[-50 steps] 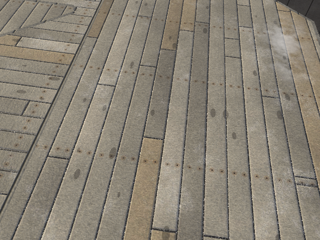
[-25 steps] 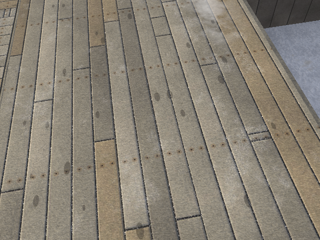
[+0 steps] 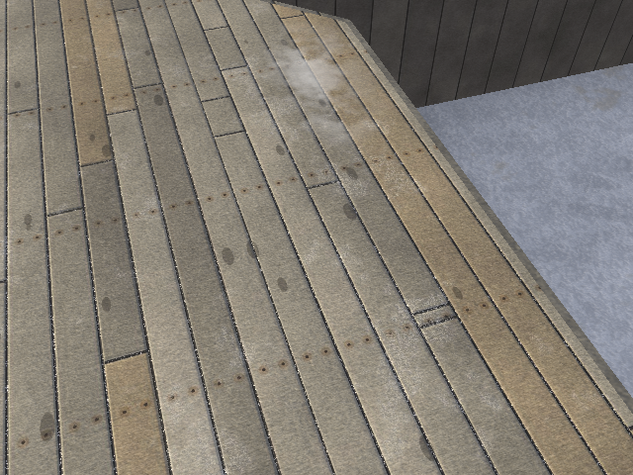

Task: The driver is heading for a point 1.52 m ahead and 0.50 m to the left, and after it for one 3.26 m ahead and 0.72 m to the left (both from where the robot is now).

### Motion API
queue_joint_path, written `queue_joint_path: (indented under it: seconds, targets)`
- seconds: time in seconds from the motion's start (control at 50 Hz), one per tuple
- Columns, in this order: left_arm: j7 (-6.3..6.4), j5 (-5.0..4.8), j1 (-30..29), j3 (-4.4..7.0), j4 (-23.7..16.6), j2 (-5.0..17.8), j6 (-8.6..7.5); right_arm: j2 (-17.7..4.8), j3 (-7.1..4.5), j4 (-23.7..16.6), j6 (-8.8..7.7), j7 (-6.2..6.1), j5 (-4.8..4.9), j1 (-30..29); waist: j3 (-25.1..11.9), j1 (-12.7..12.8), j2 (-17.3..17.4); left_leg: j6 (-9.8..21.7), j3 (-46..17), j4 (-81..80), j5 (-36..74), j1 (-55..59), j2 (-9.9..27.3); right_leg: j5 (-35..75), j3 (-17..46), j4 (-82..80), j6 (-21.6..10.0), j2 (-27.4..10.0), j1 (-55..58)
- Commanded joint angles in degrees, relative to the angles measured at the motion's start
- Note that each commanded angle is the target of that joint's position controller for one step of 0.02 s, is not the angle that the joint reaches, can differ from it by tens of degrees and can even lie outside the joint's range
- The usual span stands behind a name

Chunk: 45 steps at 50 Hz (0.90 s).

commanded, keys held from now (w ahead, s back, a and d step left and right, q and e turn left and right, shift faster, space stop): w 0.88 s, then w+q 0.12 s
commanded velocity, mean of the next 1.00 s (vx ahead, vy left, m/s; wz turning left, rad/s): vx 0.47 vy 0.00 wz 0.00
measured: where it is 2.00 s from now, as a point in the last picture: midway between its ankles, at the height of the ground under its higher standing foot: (302, 327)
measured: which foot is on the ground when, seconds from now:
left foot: down 0.00-0.04, up 0.06-0.50, down 0.52-1.00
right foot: up 0.00-0.02, down 0.04-0.54, up 0.56-1.00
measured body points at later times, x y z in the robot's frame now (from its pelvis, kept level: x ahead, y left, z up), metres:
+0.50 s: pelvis +0.22 +0.00 -0.02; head +0.27 +0.00 +0.42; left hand +0.17 +0.28 -0.14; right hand +0.49 -0.21 -0.09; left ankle +0.38 +0.11 -0.74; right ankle +0.02 -0.12 -0.74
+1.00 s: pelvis +0.50 -0.01 -0.01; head +0.54 -0.01 +0.44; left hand +0.73 +0.22 -0.08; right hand +0.51 -0.30 -0.13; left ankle +0.38 +0.10 -0.74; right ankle +0.67 -0.14 -0.73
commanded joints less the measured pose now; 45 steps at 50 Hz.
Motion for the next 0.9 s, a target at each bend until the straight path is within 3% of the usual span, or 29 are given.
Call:
queue_joint_path:
  seconds: [0.02, 0.04, 0.06, 0.08, 0.1, 0.12, 0.16, 0.18, 0.24, 0.32, 0.38, 0.44, 0.48, 0.5, 0.52, 0.54, 0.56, 0.58, 0.6, 0.62, 0.64, 0.66, 0.72, 0.76, 0.84, 0.9]
  targets:
    - [0.04, -0.48, 4.2, 1.62, -1.6, 4.6, -1.35, -8.2, -1.72, -3.9, -0.77, 0.48, 0.26, -3.6, 0.4, 5.4, 7.4, 9.1, -8.9, -4.5, -8.1, -12.0, 8.7, 5.4, -2.4, -8.3, -1.8, 2.2, 16.1]
    - [0.6, -0.6, 9.9, 2.14, -0.6, 6.1, -1.43, -4.7, -0.55, -4.3, -1.22, 0.76, -0.45, -4.7, -1.8, 8.2, 4.4, 6.1, -5.4, 4.2, -8.4, -17.6, 5.9, 2.9, 4.1, -10.0, -3.4, -2.8, 24.4]
    - [1.31, 0.48, 15.7, 3.25, -0.3, 12.1, -1.36, 0.2, 0.93, -6.7, -2.19, 0.98, -1.67, -6.2, -4.5, 9.4, -10.9, 1.4, 2.5, 26.1, -12.8, -29.4, -0.4, -4.7, 24.6, -16.1, -8.7, -16.4, 32.4]
    - [0.49, 1.21, 17.4, 4.15, 0.3, 15.3, -1.91, -4.5, -0.34, -9.1, -3.27, 0.32, 0.22, -7.5, -2.6, 9.8, -14.9, 1.0, 0.0, 38.1, -17.9, -38.6, -2.1, -17.9, 41.4, -22.3, -16.6, -23.0, 28.5]
    - [0.12, 0.76, 14.3, 2.8, 0.0, 11.0, -2.65, -8.1, -1.43, -8.6, -3.74, 0.23, 1.06, -8.1, 2.9, 8.5, -10.2, 1.9, -2.2, 43.4, -13.1, -42.7, 1.5, -23.3, 38.8, -23.4, -16.7, -21.6, 25.9]
    - [0.04, 0.96, 12.2, 1.89, -0.2, 8.1, -3.08, -8.3, -1.54, -7.9, -3.94, 0.52, 1.01, -8.3, 5.4, 7.5, -9.2, 2.7, -2.0, 43.8, -7.2, -43.4, 2.8, -19.7, 32.7, -23.7, -14.9, -18.4, 23.8]
    - [0.08, 1.3, 8.9, 1.18, -0.6, 6.5, -3.02, -7.0, -1.49, -6.9, -4.13, 0.95, -0.39, -8.4, 6.0, 5.6, -6.6, 2.5, -1.6, 40.8, 0.3, -41.1, 4.8, -5.6, 23.7, -24.4, -12.7, -14.2, 20.6]
    - [0.25, 1.38, 8.7, 1.0, -0.6, 6.1, -2.93, -6.1, -1.33, -6.7, -4.09, 1.32, -0.58, -8.5, 5.6, 5.1, -6.4, 2.1, -1.1, 39.3, 3.2, -39.1, 5.2, 0.3, 20.2, -25.2, -12.0, -12.8, 19.2]
    - [0.79, 0.99, 10.0, 0.97, 0.6, 6.2, -2.88, -4.1, -0.63, -7.1, -3.79, 1.74, -0.98, -10.9, 4.7, 5.4, -5.0, -0.1, 1.1, 31.9, 9.6, -37.4, 4.5, 15.0, 12.9, -25.9, -12.1, -10.9, 18.5]
    - [1.58, 0.6, 12.9, 1.18, 2.9, 7.7, -2.35, -1.6, 0.78, -9.3, -4.2, 2.58, -0.53, -19.5, 5.9, 7.9, -4.9, -0.7, 3.3, 16.4, 18.8, -31.1, 2.2, 19.1, 7.2, -26.4, -10.9, -9.6, 15.9]
    - [1.65, 0.05, 15.2, 1.41, 4.6, 8.6, -2.09, -2.1, 0.86, -10.7, -4.51, 3.64, 0.0, -23.9, 7.4, 8.7, -4.5, 0.5, 3.3, 10.6, 20.7, -28.7, 1.0, 18.8, 7.3, -26.1, -10.8, -11.7, 17.6]
    - [1.85, -0.25, 15.4, 1.79, 5.9, 9.4, -1.48, -3.7, 0.4, -11.4, -4.8, 4.35, -0.06, -24.6, 6.8, 7.0, -4.7, 3.1, 3.1, 7.2, 16.8, -26.9, 0.0, 27.0, 7.0, -22.5, -9.5, -13.9, 23.1]
    - [2.12, -0.02, 14.8, 2.25, 6.1, 10.9, -0.94, -6.1, -0.73, -10.4, -4.62, 3.89, -0.44, -19.3, 1.7, 3.4, -6.5, 5.4, 5.4, 7.2, 12.5, -17.7, -3.1, 47.0, 5.8, -14.3, -8.2, -13.3, 25.5]
    - [2.29, 0.19, 14.1, 2.04, 6.0, 10.6, -0.49, -8.2, -1.93, -8.2, -4.36, 3.25, -0.47, -11.1, -3.7, -1.2, -6.2, 7.3, 7.0, 6.1, 13.4, -6.2, -4.5, 54.5, 3.7, -4.3, -6.8, -11.1, 23.6]
    - [2.53, 1.07, 14.0, 1.35, 4.9, 9.3, -0.49, -10.8, -2.79, -6.1, -3.97, 2.43, -0.78, -0.9, -11.4, -5.5, -4.5, 10.2, 0.6, 9.4, 15.0, 12.4, 1.8, 44.5, 3.1, 10.1, -5.1, -9.1, 12.4]
    - [1.91, 1.27, 22.1, -1.08, 3.4, 0.9, -1.46, -16.8, -3.95, -5.0, -3.92, 2.32, -1.99, 4.2, -21.9, -1.7, 11.7, 20.3, -28.4, 6.9, 4.5, 35.6, 18.4, 5.7, 2.1, 35.2, -0.8, 1.5, -11.2]
    - [1.51, 0.23, 20.0, -0.53, 4.8, 4.7, -2.84, -11.2, -2.67, -4.4, -3.71, 2.38, -1.08, 5.1, -26.3, -3.8, 13.4, 21.4, -42.5, -3.1, -3.3, 36.1, 20.8, -13.9, 9.8, 43.3, -0.7, 3.5, -17.8]
    - [1.14, -1.64, 13.0, 0.81, 2.6, 8.7, -3.47, -9.2, -1.82, -4.5, -3.46, 2.0, -0.76, 0.5, -13.9, -3.3, 9.9, 18.1, -33.3, -4.8, -5.3, 27.5, 18.6, -11.5, 8.7, 45.3, -1.0, 0.0, -23.3]
    - [1.2, -1.69, 8.8, 0.46, 1.3, 8.4, -3.87, -7.8, -1.37, -4.7, -3.33, 1.78, -0.79, -3.1, -7.5, -1.7, 4.6, 16.3, -25.6, -5.9, -1.9, 18.1, 16.2, -6.5, 6.7, 42.5, -1.5, -3.1, -22.6]
    - [1.37, -0.66, 6.6, 0.47, 0.9, 7.5, -3.81, -6.6, -0.95, -4.6, -3.43, 1.95, -1.28, -6.0, -2.5, 0.4, 1.6, 15.4, -20.3, -7.8, 3.8, 9.3, 13.7, -3.3, 5.4, 38.3, -1.3, -5.0, -20.8]
    - [1.45, -0.02, 7.6, 0.77, 1.3, 7.1, -3.23, -5.5, -0.62, -4.8, -3.87, 2.06, -2.03, -7.7, -1.4, 2.7, 3.0, 14.8, -16.7, -9.6, 7.5, 3.8, 11.9, -0.7, 5.9, 35.5, -1.2, -6.8, -16.9]
    - [1.45, 0.1, 9.2, 0.59, 1.9, 6.0, -2.56, -5.3, -0.68, -4.7, -4.17, 2.18, -2.09, -8.6, -1.1, 4.0, 4.0, 15.2, -15.1, -11.5, 8.9, 0.5, 11.0, 0.4, 5.8, 34.2, -0.9, -7.3, -14.1]
    - [1.88, 0.72, 8.5, 0.15, 1.7, 3.9, -1.13, -6.4, -1.05, -3.0, -5.35, 2.25, -1.31, -8.4, 1.3, 5.3, 3.8, 16.2, -9.6, -15.2, 13.0, -4.6, 10.4, 3.5, 4.8, 28.6, 0.8, -8.2, -14.2]
    - [1.96, 1.2, 4.0, 0.0, 0.2, 3.7, -1.28, -7.4, -1.3, -1.9, -5.39, 1.81, -1.3, -6.9, 3.0, 4.2, 3.0, 15.9, -7.1, -16.3, 14.4, -4.1, 9.7, 10.2, 4.7, 22.2, 1.6, -8.6, -17.1]
    - [1.0, 0.88, -4.7, -0.74, -1.7, 2.1, -2.46, -8.9, -1.52, -0.4, -4.63, 1.13, -0.69, -3.8, 4.5, 0.9, 2.1, 13.0, -1.7, -16.1, 15.4, -2.4, 7.2, 23.1, 2.3, 5.8, 1.4, -6.4, -14.7]
    - [0.05, 0.35, -10.4, -0.79, -3.7, 2.4, -2.99, -10.1, -1.77, 1.5, -3.82, 1.04, -0.12, 0.6, 5.4, -1.6, 2.1, 12.8, -3.0, -14.4, 14.1, 1.9, 9.1, 24.0, 2.0, 0.0, 1.0, -4.9, -14.3]
Keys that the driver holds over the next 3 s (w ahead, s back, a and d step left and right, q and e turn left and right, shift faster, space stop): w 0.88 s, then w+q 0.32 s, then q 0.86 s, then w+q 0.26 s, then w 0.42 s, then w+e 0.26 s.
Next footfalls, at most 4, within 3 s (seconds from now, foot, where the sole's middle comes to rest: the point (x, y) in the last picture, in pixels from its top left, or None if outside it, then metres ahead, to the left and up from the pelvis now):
0.04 right None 0.06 -0.12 -0.78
0.52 left None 0.42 0.11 -0.78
1.04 right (371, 389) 0.70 -0.14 -0.78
1.50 left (252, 329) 0.88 0.13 -0.78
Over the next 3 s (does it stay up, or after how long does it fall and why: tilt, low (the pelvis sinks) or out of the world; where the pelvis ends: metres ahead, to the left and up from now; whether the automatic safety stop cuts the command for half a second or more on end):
stays up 1.04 0.27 -0.02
